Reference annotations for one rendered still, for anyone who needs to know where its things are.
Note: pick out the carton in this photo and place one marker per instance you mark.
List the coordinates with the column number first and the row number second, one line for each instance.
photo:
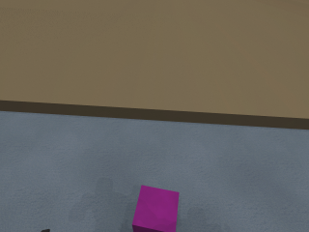
column 156, row 210

